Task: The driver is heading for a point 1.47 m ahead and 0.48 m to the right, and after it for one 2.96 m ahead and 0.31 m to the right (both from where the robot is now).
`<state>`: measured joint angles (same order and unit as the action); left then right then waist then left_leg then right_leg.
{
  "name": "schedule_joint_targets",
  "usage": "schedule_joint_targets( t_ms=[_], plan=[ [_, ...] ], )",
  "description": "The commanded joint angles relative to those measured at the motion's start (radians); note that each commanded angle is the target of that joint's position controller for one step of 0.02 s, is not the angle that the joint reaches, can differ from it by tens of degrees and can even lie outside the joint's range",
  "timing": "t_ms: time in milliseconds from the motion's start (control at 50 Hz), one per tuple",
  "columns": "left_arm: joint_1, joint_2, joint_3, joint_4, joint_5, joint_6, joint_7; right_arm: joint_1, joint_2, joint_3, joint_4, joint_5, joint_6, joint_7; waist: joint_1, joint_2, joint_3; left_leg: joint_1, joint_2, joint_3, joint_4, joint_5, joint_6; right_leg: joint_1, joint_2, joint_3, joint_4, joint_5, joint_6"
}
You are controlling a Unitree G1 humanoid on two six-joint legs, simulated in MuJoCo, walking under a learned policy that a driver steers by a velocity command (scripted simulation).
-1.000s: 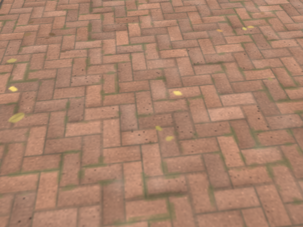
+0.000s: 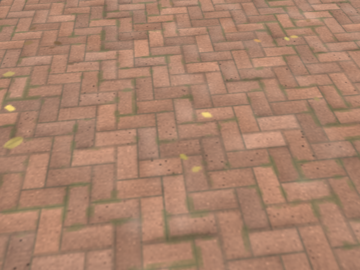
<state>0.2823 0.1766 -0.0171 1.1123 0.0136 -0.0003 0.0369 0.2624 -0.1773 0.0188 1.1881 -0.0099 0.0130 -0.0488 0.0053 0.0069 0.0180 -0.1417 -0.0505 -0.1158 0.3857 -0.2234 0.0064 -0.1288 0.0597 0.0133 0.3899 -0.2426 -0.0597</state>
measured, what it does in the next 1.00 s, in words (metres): walks ahead: left foot, then right foot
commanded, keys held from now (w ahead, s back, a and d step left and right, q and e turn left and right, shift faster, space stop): w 0.64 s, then w+e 0.36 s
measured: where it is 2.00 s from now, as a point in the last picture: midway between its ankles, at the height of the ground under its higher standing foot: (209, 177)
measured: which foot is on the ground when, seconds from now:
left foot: down 0.00-0.02, up 0.04-0.26, down 0.28-0.76, up 0.78-1.00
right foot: down 0.00-0.28, up 0.30-0.74, down 0.76-1.00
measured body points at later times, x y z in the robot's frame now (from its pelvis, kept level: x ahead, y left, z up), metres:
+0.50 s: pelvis +0.15 +0.07 +0.00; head +0.16 +0.08 +0.45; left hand +0.21 +0.31 -0.15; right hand +0.09 -0.16 -0.14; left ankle +0.08 +0.13 -0.74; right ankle +0.18 -0.06 -0.67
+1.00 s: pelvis +0.44 +0.03 +0.00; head +0.46 +0.02 +0.45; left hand +0.44 +0.29 -0.15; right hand +0.54 -0.22 -0.13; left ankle +0.51 +0.19 -0.67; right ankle +0.43 +0.00 -0.74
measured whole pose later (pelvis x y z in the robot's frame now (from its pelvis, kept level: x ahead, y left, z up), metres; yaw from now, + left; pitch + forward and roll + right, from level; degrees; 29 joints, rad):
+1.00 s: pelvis +0.44 +0.03 +0.00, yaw -7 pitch +0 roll +0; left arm 0.37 0.21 0.06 1.04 0.01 -0.07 0.00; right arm 0.14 -0.21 -0.04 0.90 -0.05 -0.07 0.00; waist 0.03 0.02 0.05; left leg -0.58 0.09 -0.04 1.03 -0.24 0.01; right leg -0.16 0.15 0.00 0.34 -0.18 -0.15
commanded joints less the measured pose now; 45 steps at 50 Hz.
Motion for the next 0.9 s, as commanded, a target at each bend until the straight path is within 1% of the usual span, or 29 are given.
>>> schedule_joint_targets(
  t_ms=[20,60,80,120,160,200,220,260,280,300,320,340,360,380,420,480,560,620,680,720,740,760,780,800,820,840,860,880,900],
  plan=[
    [0.087,0.151,0.041,-0.008,0.001,0.008,0.001,0.036,-0.083,-0.016,-0.032,-0.013,-0.001,0.003,0.023,-0.097,0.065,-0.151,0.001,0.016,0.087,-0.210,0.055,-0.026,-0.156,0.217,-0.149,-0.405,-0.069],
    [0.163,0.168,0.058,0.009,0.002,0.013,-0.001,-0.010,-0.062,-0.014,-0.072,-0.032,-0.012,0.018,0.053,-0.150,0.135,-0.288,-0.011,0.098,0.254,-0.260,0.059,-0.035,-0.281,0.389,-0.247,-0.620,-0.159],
    [0.177,0.161,0.062,0.013,0.005,0.009,-0.001,-0.035,-0.056,-0.013,-0.093,-0.037,-0.022,0.025,0.057,-0.143,0.172,-0.330,0.026,0.112,0.332,-0.232,0.059,-0.060,-0.335,0.447,-0.280,-0.616,-0.194],
    [0.178,0.162,0.071,0.005,0.016,-0.008,-0.006,-0.065,-0.067,-0.021,-0.126,-0.033,-0.044,0.037,0.049,-0.097,0.184,-0.414,0.070,0.108,0.433,-0.244,0.056,-0.031,-0.366,0.462,-0.298,-0.502,-0.217],
    [0.160,0.160,0.076,-0.005,0.013,-0.026,-0.010,-0.071,-0.069,-0.026,-0.146,-0.025,-0.064,0.049,0.031,-0.079,0.161,-0.400,0.083,0.124,0.389,-0.222,0.054,-0.011,-0.333,0.379,-0.273,-0.368,-0.194],
    [0.146,0.161,0.080,-0.015,0.009,-0.038,-0.012,-0.070,-0.066,-0.033,-0.162,-0.016,-0.074,0.057,0.017,-0.097,0.132,-0.299,0.064,0.158,0.295,-0.184,0.054,-0.045,-0.286,0.289,-0.240,-0.276,-0.170],
    [0.132,0.161,0.082,-0.020,0.005,-0.041,-0.013,-0.045,-0.061,-0.036,-0.162,-0.011,-0.076,0.058,0.000,-0.105,0.123,-0.210,0.050,0.178,0.227,-0.140,0.057,-0.094,-0.268,0.252,-0.218,-0.252,-0.159],
    [0.098,0.155,0.082,-0.035,-0.003,-0.044,-0.017,0.101,-0.050,-0.046,-0.115,-0.005,-0.077,0.053,-0.067,-0.071,0.104,0.080,-0.002,0.221,0.076,-0.037,0.061,-0.267,-0.212,0.177,-0.106,-0.244,-0.129],
    [0.092,0.125,0.072,-0.046,0.005,-0.054,-0.020,0.199,-0.080,-0.060,-0.089,-0.009,-0.082,0.045,-0.106,-0.009,0.068,0.241,0.033,0.149,0.030,-0.080,0.066,-0.366,-0.168,0.124,0.026,-0.213,-0.104],
    [0.064,0.045,0.048,-0.084,0.000,-0.066,-0.032,0.330,-0.174,-0.083,-0.076,-0.024,-0.091,0.034,-0.153,0.217,0.011,0.352,0.291,-0.239,-0.165,-0.367,0.122,-0.491,-0.047,-0.026,0.368,-0.216,-0.050],
    [0.050,0.078,0.059,-0.114,0.015,-0.066,-0.038,0.417,-0.232,-0.099,-0.041,-0.013,-0.079,0.036,-0.146,0.276,0.018,0.321,0.434,-0.552,-0.280,-0.557,0.210,-0.616,0.007,-0.057,0.612,-0.332,-0.046],
    [0.020,0.119,0.068,-0.119,0.034,-0.063,-0.046,0.305,-0.183,-0.088,-0.072,-0.014,-0.073,0.037,-0.083,0.119,0.110,0.214,0.421,-0.501,-0.265,-0.570,0.219,-0.646,-0.074,0.001,0.732,-0.257,-0.059],
    [0.006,0.093,0.063,-0.117,0.030,-0.068,-0.057,0.206,-0.152,-0.079,-0.112,-0.011,-0.081,0.044,-0.048,0.053,0.146,0.136,0.378,-0.401,-0.266,-0.456,0.206,-0.636,-0.109,0.021,0.745,-0.148,-0.057],
    [0.014,0.074,0.060,-0.110,0.021,-0.074,-0.064,0.155,-0.134,-0.074,-0.132,-0.010,-0.091,0.047,-0.018,0.035,0.141,0.101,0.330,-0.299,-0.280,-0.303,0.187,-0.593,-0.134,0.022,0.721,-0.070,-0.045],
    [0.018,0.085,0.067,-0.103,0.026,-0.066,-0.071,0.158,-0.092,-0.059,-0.130,-0.008,-0.110,0.041,0.004,0.038,0.107,0.109,0.268,-0.154,-0.279,-0.037,0.165,-0.549,-0.144,-0.007,0.693,0.003,-0.016],
    [-0.043,0.080,0.071,-0.129,0.022,-0.047,-0.072,0.250,-0.085,-0.051,-0.096,-0.004,-0.121,0.037,0.002,0.057,0.087,0.162,0.238,-0.040,-0.244,0.302,0.163,-0.592,-0.132,-0.055,0.671,0.046,0.008],
    [-0.239,0.056,0.058,-0.210,0.015,-0.041,-0.072,0.281,-0.076,-0.040,-0.091,-0.008,-0.120,0.033,-0.024,0.068,0.121,0.131,0.206,0.037,-0.245,0.490,0.164,-0.590,-0.105,-0.112,0.478,0.120,0.023],
    [-0.334,0.044,0.046,-0.250,0.004,-0.042,-0.069,0.300,-0.087,-0.039,-0.085,-0.008,-0.122,0.026,-0.041,0.087,0.132,0.129,0.207,0.065,-0.248,0.585,0.158,-0.488,-0.070,-0.150,0.286,0.174,0.005],
    [-0.281,0.077,0.056,-0.249,0.003,-0.047,-0.057,0.271,-0.117,-0.046,-0.085,-0.011,-0.128,0.020,0.004,0.095,0.085,0.205,0.238,0.113,-0.164,0.860,0.144,-0.356,-0.027,-0.167,0.207,0.155,-0.057],
    [-0.091,0.116,0.078,-0.191,0.001,-0.058,-0.046,0.250,-0.138,-0.056,-0.088,-0.019,-0.124,0.013,0.086,0.096,-0.023,0.254,0.244,0.153,0.074,1.035,0.125,-0.177,0.023,-0.161,0.186,0.105,-0.100],
    [0.054,0.128,0.091,-0.140,0.003,-0.064,-0.041,0.233,-0.151,-0.062,-0.092,-0.016,-0.118,0.013,0.148,0.080,-0.091,0.216,0.228,0.180,0.265,0.972,0.112,-0.017,0.031,-0.155,0.115,0.136,-0.121],
    [0.187,0.181,0.111,-0.107,0.022,-0.066,-0.033,0.239,-0.135,-0.058,-0.107,-0.013,-0.116,0.017,0.191,0.028,-0.164,0.044,0.198,0.203,0.524,0.695,0.102,0.189,-0.103,0.008,0.101,0.023,-0.164],
    [0.228,0.277,0.135,-0.110,0.039,-0.061,-0.034,0.338,-0.023,-0.044,-0.132,0.005,-0.116,0.037,0.117,-0.187,-0.251,-0.326,0.005,0.215,0.941,-0.088,0.058,0.437,-0.394,0.545,0.033,-0.033,-0.334],
    [0.152,0.252,0.134,-0.110,-0.005,-0.047,-0.047,0.277,-0.094,-0.062,-0.148,-0.009,-0.119,0.046,0.102,-0.134,-0.251,-0.486,-0.016,0.082,1.066,-0.229,0.067,0.416,-0.405,0.782,-0.137,-0.177,-0.374],
    [0.031,0.210,0.123,-0.139,-0.010,-0.048,-0.049,0.151,-0.119,-0.067,-0.202,-0.014,-0.127,0.049,0.065,-0.081,-0.080,-0.565,0.055,0.060,1.037,-0.134,0.080,0.276,-0.383,0.629,-0.162,-0.199,-0.338],
    [-0.014,0.154,0.110,-0.146,-0.006,-0.054,-0.052,0.084,-0.129,-0.070,-0.223,-0.017,-0.137,0.051,0.045,0.010,-0.015,-0.530,0.093,0.061,0.965,-0.061,0.079,0.144,-0.349,0.524,-0.186,-0.087,-0.301],
    [-0.026,0.124,0.100,-0.145,-0.001,-0.062,-0.049,0.066,-0.118,-0.072,-0.231,-0.019,-0.134,0.050,0.009,0.042,0.024,-0.472,0.116,0.059,0.897,-0.042,0.070,0.040,-0.304,0.440,-0.195,0.046,-0.269],
    [-0.024,0.107,0.092,-0.137,-0.002,-0.070,-0.041,0.067,-0.106,-0.072,-0.244,-0.030,-0.119,0.050,-0.023,0.036,0.030,-0.413,0.130,0.055,0.843,-0.046,0.053,-0.034,-0.261,0.371,-0.197,0.148,-0.245],
    [-0.007,0.112,0.091,-0.133,-0.002,-0.079,-0.038,0.077,-0.086,-0.070,-0.249,-0.036,-0.104,0.051,-0.038,0.021,0.020,-0.381,0.133,0.059,0.799,-0.056,0.038,-0.063,-0.241,0.328,-0.195,0.218,-0.237]
  ],
)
